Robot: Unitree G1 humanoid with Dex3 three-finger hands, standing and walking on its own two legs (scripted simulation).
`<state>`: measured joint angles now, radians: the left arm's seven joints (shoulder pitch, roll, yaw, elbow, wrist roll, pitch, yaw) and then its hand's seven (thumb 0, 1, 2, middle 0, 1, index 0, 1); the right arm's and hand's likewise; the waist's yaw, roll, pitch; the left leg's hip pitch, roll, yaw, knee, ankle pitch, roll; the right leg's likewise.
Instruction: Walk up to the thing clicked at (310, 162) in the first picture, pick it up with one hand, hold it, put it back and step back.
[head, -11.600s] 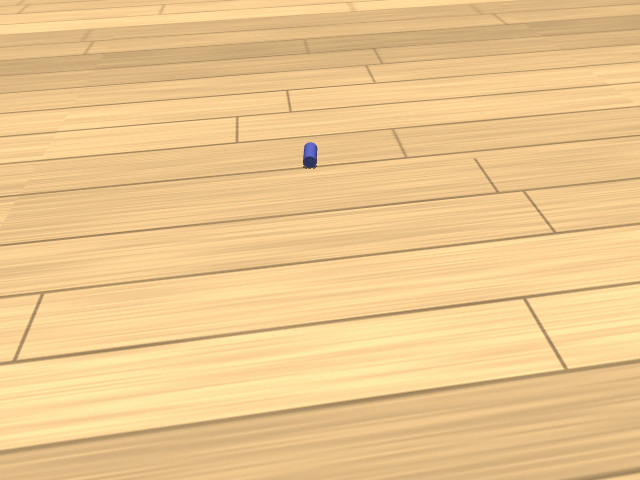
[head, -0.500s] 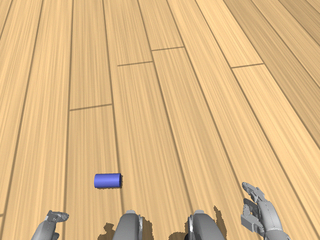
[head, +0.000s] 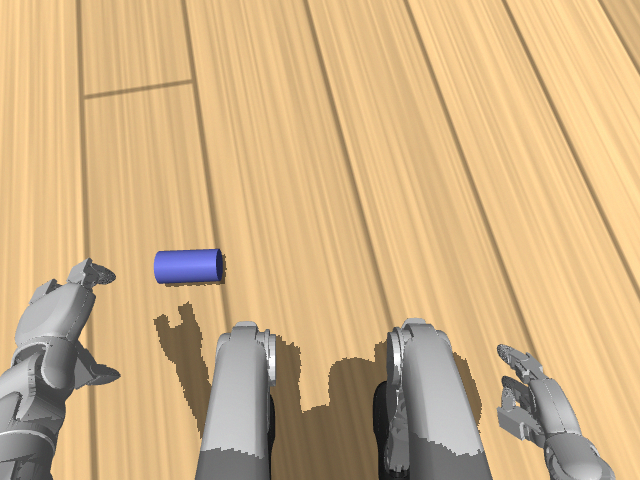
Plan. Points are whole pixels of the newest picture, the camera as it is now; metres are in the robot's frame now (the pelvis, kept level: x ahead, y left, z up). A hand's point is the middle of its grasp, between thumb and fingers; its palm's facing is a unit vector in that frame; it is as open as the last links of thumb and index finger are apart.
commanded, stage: rise first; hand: left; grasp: from above
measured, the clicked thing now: (189, 266) +0.46 +0.30 -0.44
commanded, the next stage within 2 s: none
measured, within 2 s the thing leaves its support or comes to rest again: neither
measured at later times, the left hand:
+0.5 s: hand (120, 300) +0.35 +0.35 -0.25, palm faces -0.46 -0.14 -0.88, open 14.3 cm
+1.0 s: hand (133, 284) +0.39 +0.35 -0.29, palm faces -0.47 -0.05 -0.88, open 14.0 cm
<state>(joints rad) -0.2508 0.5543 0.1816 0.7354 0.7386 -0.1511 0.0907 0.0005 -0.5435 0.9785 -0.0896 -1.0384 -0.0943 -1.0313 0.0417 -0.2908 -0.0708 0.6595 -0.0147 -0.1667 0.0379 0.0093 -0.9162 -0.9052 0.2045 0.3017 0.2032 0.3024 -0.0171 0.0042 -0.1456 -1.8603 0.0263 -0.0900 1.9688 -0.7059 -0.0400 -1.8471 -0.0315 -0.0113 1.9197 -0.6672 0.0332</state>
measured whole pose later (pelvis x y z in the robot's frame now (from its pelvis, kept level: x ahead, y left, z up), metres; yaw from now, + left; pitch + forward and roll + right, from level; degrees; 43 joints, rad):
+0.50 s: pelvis -0.03 +0.01 -0.11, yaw -3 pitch +31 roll -7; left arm -0.59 0.74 0.20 1.08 1.13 -0.38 0.23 0.00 -0.56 1.05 -0.08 -0.99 -0.07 -1.01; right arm 0.11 -0.29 -0.03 0.75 -0.08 -0.05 0.10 0.01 -0.90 -0.90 0.21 0.30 0.20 0.30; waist -0.08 -0.02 -0.08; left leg -2.18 0.00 -0.14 2.31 -0.68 -0.02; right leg -2.13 -0.02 -0.02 2.21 -0.63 0.05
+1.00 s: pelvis -0.02 +0.02 -0.13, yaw -4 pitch +33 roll -9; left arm -0.75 0.79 0.19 1.29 1.31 -0.39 0.35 0.00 -0.50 0.97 -0.09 -1.02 -0.10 -1.00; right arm 0.10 -0.27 -0.01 0.76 -0.14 -0.01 0.14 0.00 -0.90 -0.90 0.21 0.30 0.20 0.30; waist -0.13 -0.03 -0.07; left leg -2.28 -0.02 -0.15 2.40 -0.70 -0.01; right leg -2.21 -0.02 -0.02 2.29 -0.66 0.06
